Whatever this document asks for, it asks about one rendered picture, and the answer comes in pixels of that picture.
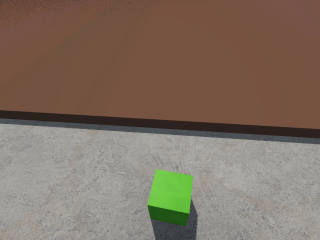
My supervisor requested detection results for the carton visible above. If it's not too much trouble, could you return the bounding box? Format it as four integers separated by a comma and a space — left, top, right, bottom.
147, 169, 193, 226

